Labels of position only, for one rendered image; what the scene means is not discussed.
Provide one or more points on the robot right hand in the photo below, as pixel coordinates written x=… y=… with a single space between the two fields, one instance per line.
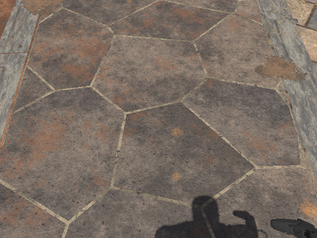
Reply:
x=299 y=228

